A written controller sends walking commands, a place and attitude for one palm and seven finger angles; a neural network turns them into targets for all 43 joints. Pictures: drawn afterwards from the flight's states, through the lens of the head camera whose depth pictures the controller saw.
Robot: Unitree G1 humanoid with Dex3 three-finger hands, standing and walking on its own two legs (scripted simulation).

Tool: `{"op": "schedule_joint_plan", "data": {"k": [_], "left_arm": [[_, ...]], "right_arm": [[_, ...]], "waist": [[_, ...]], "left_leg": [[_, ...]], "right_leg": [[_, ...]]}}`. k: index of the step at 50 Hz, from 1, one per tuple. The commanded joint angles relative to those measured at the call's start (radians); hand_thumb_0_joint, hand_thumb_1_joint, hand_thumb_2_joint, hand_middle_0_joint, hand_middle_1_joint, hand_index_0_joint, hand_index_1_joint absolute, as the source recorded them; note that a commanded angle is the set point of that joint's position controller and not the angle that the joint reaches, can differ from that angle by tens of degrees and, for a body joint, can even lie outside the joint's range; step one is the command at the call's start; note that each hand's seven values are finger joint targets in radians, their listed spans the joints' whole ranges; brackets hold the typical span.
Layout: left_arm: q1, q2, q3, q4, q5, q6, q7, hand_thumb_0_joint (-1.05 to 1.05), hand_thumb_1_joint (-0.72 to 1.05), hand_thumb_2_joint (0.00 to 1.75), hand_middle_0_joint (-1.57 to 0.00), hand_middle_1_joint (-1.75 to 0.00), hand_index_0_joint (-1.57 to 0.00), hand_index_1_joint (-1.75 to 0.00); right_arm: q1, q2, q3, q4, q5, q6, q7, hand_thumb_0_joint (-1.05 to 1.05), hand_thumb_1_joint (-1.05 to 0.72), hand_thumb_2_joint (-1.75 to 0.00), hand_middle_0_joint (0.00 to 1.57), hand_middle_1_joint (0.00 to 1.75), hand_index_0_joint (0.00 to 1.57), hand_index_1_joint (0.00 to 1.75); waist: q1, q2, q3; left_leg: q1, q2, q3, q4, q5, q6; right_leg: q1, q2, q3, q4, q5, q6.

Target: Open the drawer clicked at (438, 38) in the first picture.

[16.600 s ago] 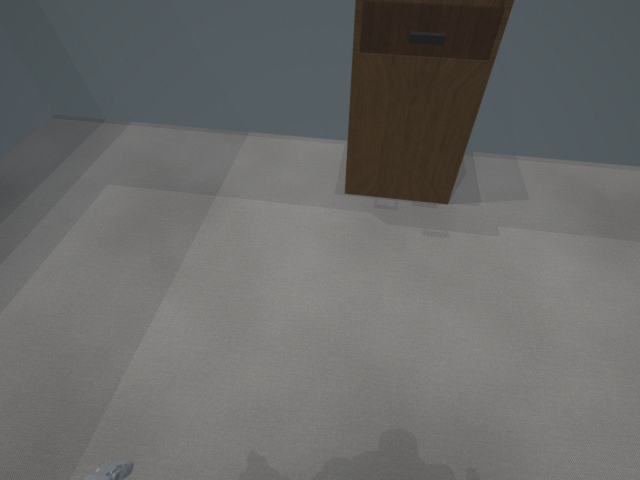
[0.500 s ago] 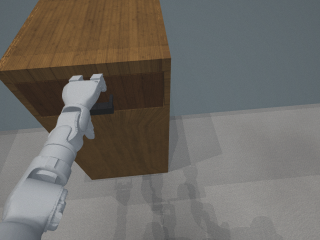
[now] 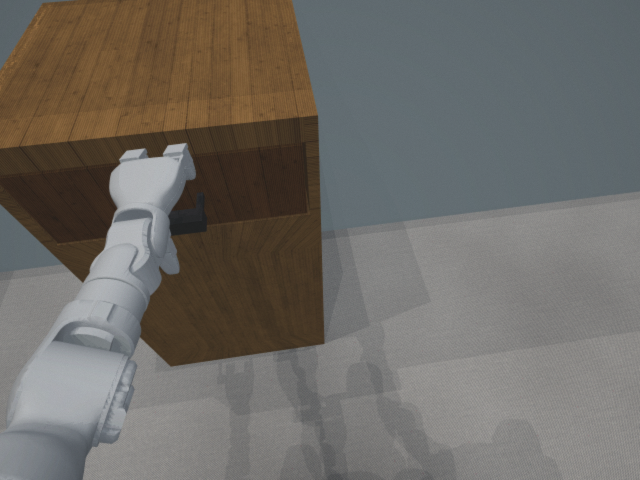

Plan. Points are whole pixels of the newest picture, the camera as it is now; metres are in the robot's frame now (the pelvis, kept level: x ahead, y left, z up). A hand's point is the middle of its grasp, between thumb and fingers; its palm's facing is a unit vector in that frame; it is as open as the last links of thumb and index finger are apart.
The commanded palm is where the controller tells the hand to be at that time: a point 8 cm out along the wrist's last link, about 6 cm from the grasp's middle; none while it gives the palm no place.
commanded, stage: move the hooked fingers above the handle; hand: left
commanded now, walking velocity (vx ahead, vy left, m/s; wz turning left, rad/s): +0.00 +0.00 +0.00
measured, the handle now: (169, 212) +0.52 +0.22 +0.00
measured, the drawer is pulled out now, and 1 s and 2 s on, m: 0.00 0.00 0.00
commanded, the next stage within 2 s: lower the fingers behind the handle in 0.34 s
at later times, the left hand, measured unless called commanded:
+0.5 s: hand (161, 208) +0.47 +0.20 +0.06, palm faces -0.02 -0.04 -1.00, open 13.9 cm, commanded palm +0.45 +0.21 +0.11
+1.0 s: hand (173, 217) +0.48 +0.20 +0.04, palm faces -0.02 -0.04 -1.00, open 13.7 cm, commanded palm +0.45 +0.22 +0.08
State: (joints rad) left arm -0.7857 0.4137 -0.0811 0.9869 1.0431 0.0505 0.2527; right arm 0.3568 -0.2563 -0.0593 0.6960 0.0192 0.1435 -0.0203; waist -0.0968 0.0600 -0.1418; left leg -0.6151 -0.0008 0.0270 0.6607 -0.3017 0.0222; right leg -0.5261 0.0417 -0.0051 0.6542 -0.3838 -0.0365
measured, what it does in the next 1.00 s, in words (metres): stands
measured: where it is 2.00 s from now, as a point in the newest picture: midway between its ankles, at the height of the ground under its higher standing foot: outside the picture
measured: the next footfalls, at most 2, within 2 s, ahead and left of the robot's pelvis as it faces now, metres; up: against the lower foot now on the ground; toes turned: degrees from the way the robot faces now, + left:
none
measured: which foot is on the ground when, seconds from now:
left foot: down 0.00-1.00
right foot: down 0.00-1.00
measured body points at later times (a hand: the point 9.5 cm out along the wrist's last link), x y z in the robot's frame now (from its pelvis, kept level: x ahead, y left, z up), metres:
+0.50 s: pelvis +0.00 +0.00 +0.00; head +0.07 -0.01 +0.44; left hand +0.47 +0.20 +0.12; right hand +0.05 -0.27 -0.14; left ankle +0.00 +0.11 -0.72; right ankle -0.05 -0.10 -0.72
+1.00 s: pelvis +0.00 +0.00 -0.01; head +0.07 +0.00 +0.44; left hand +0.47 +0.19 +0.09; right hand +0.02 -0.27 -0.14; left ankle +0.00 +0.11 -0.72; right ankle -0.05 -0.10 -0.72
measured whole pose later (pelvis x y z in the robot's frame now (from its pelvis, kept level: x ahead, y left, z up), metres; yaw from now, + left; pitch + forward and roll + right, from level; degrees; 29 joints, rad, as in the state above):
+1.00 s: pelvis +0.00 +0.00 -0.01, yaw +0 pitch +17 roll -1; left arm -0.81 0.39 -0.07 1.05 1.06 0.06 0.33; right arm 0.34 -0.25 -0.05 0.70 0.02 0.15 -0.02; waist -0.11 0.05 -0.16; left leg -0.69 0.00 0.02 0.72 -0.33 0.03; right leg -0.60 0.04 -0.01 0.70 -0.40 -0.03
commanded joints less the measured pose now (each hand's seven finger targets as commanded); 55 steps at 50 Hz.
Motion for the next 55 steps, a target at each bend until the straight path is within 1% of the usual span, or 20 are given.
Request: {"op": "schedule_joint_plan", "data": {"k": [1, 4, 7, 9, 13, 14, 15, 18, 20, 22, 26, 31, 35, 41, 44, 45, 49, 51, 53, 55], "left_arm": [[-0.498, 0.256, 0.063, -0.227, 0.007, 0.001, 0.049, 0.0, -0.5, 0.3, -0.3, -1.2, -0.3, -1.2], [-0.453, 0.204, 0.035, -0.218, -0.002, 0.01, 0.042, 0.0, -0.5, 0.3, -0.3, -1.2, -0.3, -1.2], [-0.431, 0.23, 0.047, -0.189, -0.005, 0.019, 0.027, 0.0, -0.5, 0.3, -0.3, -1.2, -0.3, -1.2], [-0.455, 0.225, 0.034, -0.188, -0.002, 0.022, 0.023, 0.0, -0.5, 0.3, -0.3, -1.2, -0.3, -1.2], [-0.508, 0.221, 0.021, -0.236, -0.001, -0.004, 0.017, 0.0, -0.5, 0.3, -0.3, -1.2, -0.3, -1.2], [-0.499, 0.233, 0.04, -0.254, -0.002, -0.014, 0.019, 0.0, -0.5, 0.3, -0.3, -1.2, -0.3, -1.2], [-0.482, 0.237, 0.048, -0.245, -0.004, -0.018, 0.018, 0.0, -0.5, 0.3, -0.3, -1.2, -0.3, -1.2], [-0.47, 0.191, 0.02, -0.221, -0.007, -0.009, 0.023, 0.0, -0.5, 0.3, -0.3, -1.2, -0.3, -1.2], [-0.497, 0.234, 0.048, -0.214, -0.004, -0.004, 0.028, 0.0, -0.5, 0.3, -0.3, -1.2, -0.3, -1.2], [-0.482, 0.235, 0.053, -0.233, 0.0, -0.002, 0.033, 0.0, -0.5, 0.3, -0.3, -1.2, -0.3, -1.2], [-0.415, 0.209, 0.042, -0.16, -0.002, 0.016, 0.025, 0.0, -0.5, 0.3, -0.3, -1.2, -0.3, -1.2], [-0.465, 0.194, 0.024, -0.209, 0.002, -0.017, 0.026, 0.0, -0.5, 0.3, -0.3, -1.2, -0.3, -1.2], [-0.465, 0.248, 0.083, -0.228, 0.012, -0.042, 0.062, 0.0, -0.5, 0.3, -0.3, -1.2, -0.3, -1.2], [-0.433, 0.249, 0.085, -0.138, 0.021, 0.007, 0.105, 0.0, -0.5, 0.3, -0.3, -1.2, -0.3, -1.2], [-0.411, 0.262, 0.086, -0.091, 0.025, 0.041, 0.103, 0.0, -0.5, 0.3, -0.3, -1.2, -0.3, -1.2], [-0.418, 0.252, 0.077, -0.059, 0.021, 0.049, 0.098, 0.0, -0.5, 0.3, -0.3, -1.2, -0.3, -1.2], [-0.39, 0.278, 0.077, -0.02, 0.024, 0.063, 0.079, 0.0, -0.5, 0.3, -0.3, -1.2, -0.3, -1.2], [-0.369, 0.29, 0.086, -0.009, 0.029, 0.053, 0.068, 0.0, -0.5, 0.3, -0.3, -1.2, -0.3, -1.2], [-0.363, 0.233, 0.044, -0.016, 0.02, 0.04, 0.056, 0.0, -0.5, 0.3, -0.3, -1.2, -0.3, -1.2], [-0.4, 0.255, 0.062, -0.073, 0.012, -0.007, 0.046, 0.0, -0.5, 0.3, -0.3, -1.2, -0.3, -1.2]], "right_arm": [[0.062, -0.142, -0.053, -0.081, -0.004, -0.021, -0.009, 0.0, -0.9, -0.9, 0.2, 0.3, 0.2, 0.3], [0.051, -0.137, -0.053, -0.085, -0.004, -0.019, -0.005, 0.0, -0.9, -0.9, 0.2, 0.3, 0.2, 0.3], [0.037, -0.143, -0.047, -0.089, 0.0, -0.012, -0.008, 0.0, -0.9, -0.9, 0.2, 0.3, 0.2, 0.3], [0.031, -0.142, -0.045, -0.092, 0.002, -0.013, -0.013, 0.0, -0.9, -0.9, 0.2, 0.3, 0.2, 0.3], [0.036, -0.139, -0.045, -0.092, -0.001, -0.014, -0.017, 0.0, -0.9, -0.9, 0.2, 0.3, 0.2, 0.3], [0.038, -0.137, -0.048, -0.094, -0.003, -0.016, -0.016, 0.0, -0.9, -0.9, 0.2, 0.3, 0.2, 0.3], [0.039, -0.139, -0.048, -0.094, -0.006, -0.014, -0.016, 0.0, -0.9, -0.9, 0.2, 0.3, 0.2, 0.3], [0.042, -0.135, -0.049, -0.088, -0.005, -0.012, -0.01, 0.0, -0.9, -0.9, 0.2, 0.3, 0.2, 0.3], [0.045, -0.142, -0.046, -0.085, -0.006, -0.009, -0.01, 0.0, -0.9, -0.9, 0.2, 0.3, 0.2, 0.3], [0.042, -0.138, -0.048, -0.091, -0.008, -0.009, -0.009, 0.0, -0.9, -0.9, 0.2, 0.3, 0.2, 0.3], [0.046, -0.143, -0.047, -0.087, -0.005, -0.003, -0.008, 0.0, -0.9, -0.9, 0.2, 0.3, 0.2, 0.3], [0.064, -0.14, -0.052, -0.087, -0.008, -0.006, -0.01, 0.0, -0.9, -0.9, 0.2, 0.3, 0.2, 0.3], [0.075, -0.14, -0.057, -0.076, -0.018, -0.012, -0.011, 0.0, -0.9, -0.9, 0.2, 0.3, 0.2, 0.3], [0.082, -0.144, -0.053, -0.061, -0.015, -0.012, -0.005, 0.0, -0.9, -0.9, 0.2, 0.3, 0.2, 0.3], [0.076, -0.145, -0.048, -0.063, -0.01, -0.006, -0.009, 0.0, -0.9, -0.9, 0.2, 0.3, 0.2, 0.3], [0.075, -0.146, -0.046, -0.06, -0.01, -0.005, -0.011, 0.0, -0.9, -0.9, 0.2, 0.3, 0.2, 0.3], [0.076, -0.148, -0.038, -0.07, -0.004, -0.004, -0.02, 0.0, -0.9, -0.9, 0.2, 0.3, 0.2, 0.3], [0.078, -0.149, -0.036, -0.079, -0.003, -0.002, -0.024, 0.0, -0.9, -0.9, 0.2, 0.3, 0.2, 0.3], [0.078, -0.146, -0.036, -0.088, -0.003, -0.008, -0.025, 0.0, -0.9, -0.9, 0.2, 0.3, 0.2, 0.3], [0.084, -0.147, -0.041, -0.093, -0.005, -0.017, -0.03, 0.0, -0.9, -0.9, 0.2, 0.3, 0.2, 0.3]], "waist": [[-0.002, -0.016, -0.38], [0.003, -0.019, -0.367], [-0.001, -0.073, -0.325], [-0.006, -0.069, -0.302], [-0.013, -0.024, -0.346], [-0.002, -0.011, -0.369], [-0.001, -0.034, -0.381], [-0.006, -0.018, -0.352], [-0.008, -0.046, -0.352], [0.008, -0.008, -0.395], [-0.002, -0.077, -0.333], [-0.011, -0.026, -0.371], [-0.001, -0.012, -0.415], [-0.008, -0.047, -0.386], [-0.006, -0.055, -0.37], [-0.019, -0.079, -0.341], [-0.01, -0.074, -0.325], [-0.007, -0.081, -0.326], [-0.016, -0.076, -0.3], [-0.028, -0.086, -0.325]], "left_leg": [[0.303, -0.024, 0.002, -0.006, 0.385, 0.038], [0.322, -0.024, 0.003, -0.003, 0.408, 0.037], [0.276, -0.028, 0.005, -0.01, 0.374, 0.039], [0.271, -0.028, 0.006, -0.016, 0.341, 0.041], [0.309, -0.028, -0.002, -0.005, 0.369, 0.039], [0.324, -0.026, -0.003, -0.003, 0.389, 0.038], [0.325, -0.027, -0.007, 0.002, 0.412, 0.038], [0.332, -0.023, -0.009, 0.006, 0.425, 0.035], [0.309, -0.024, -0.011, 0.007, 0.412, 0.036], [0.326, -0.025, -0.006, 0.009, 0.442, 0.034], [0.275, -0.023, -0.002, 0.009, 0.416, 0.036], [0.298, -0.021, -0.011, 0.02, 0.419, 0.035], [0.305, -0.018, -0.014, 0.042, 0.449, 0.033], [0.228, -0.022, 0.0, 0.048, 0.411, 0.033], [0.188, -0.026, 0.007, 0.041, 0.362, 0.033], [0.175, -0.026, 0.006, 0.039, 0.347, 0.034], [0.134, -0.028, 0.014, 0.035, 0.293, 0.036], [0.121, -0.028, 0.016, 0.036, 0.295, 0.036], [0.126, -0.025, 0.015, 0.038, 0.274, 0.037], [0.137, -0.023, 0.008, 0.055, 0.277, 0.042]], "right_leg": [[0.105, 0.009, 0.008, -0.064, 0.44, 0.009], [0.097, 0.011, 0.003, -0.067, 0.454, 0.008], [0.115, 0.006, 0.005, -0.072, 0.466, 0.013], [0.101, 0.004, 0.006, -0.08, 0.43, 0.012], [0.09, 0.004, 0.008, -0.068, 0.436, 0.009], [0.094, 0.005, 0.006, -0.064, 0.44, 0.007], [0.108, 0.005, 0.004, -0.061, 0.456, 0.006], [0.066, 0.01, -0.005, -0.056, 0.448, 0.006], [0.08, 0.009, -0.001, -0.056, 0.443, 0.006], [0.098, 0.008, 0.0, -0.045, 0.476, 0.005], [0.091, 0.008, -0.003, -0.053, 0.478, 0.009], [0.063, 0.01, -0.001, -0.041, 0.451, 0.006], [0.055, 0.014, 0.0, -0.022, 0.458, 0.003], [0.061, 0.014, 0.0, -0.016, 0.479, 0.009], [0.074, 0.011, 0.003, -0.021, 0.462, 0.011], [0.065, 0.01, 0.001, -0.03, 0.449, 0.011], [0.07, 0.005, 0.01, -0.033, 0.421, 0.016], [0.081, 0.004, 0.011, -0.028, 0.429, 0.015], [0.045, 0.006, 0.007, -0.033, 0.399, 0.014], [0.044, 0.006, 0.016, -0.029, 0.398, 0.016]]}}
